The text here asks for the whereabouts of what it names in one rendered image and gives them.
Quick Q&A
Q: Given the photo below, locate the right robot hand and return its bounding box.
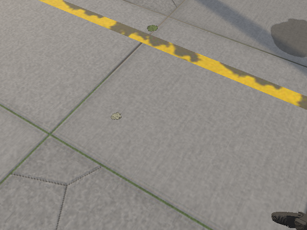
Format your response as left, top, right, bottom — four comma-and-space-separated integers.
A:
272, 212, 307, 230

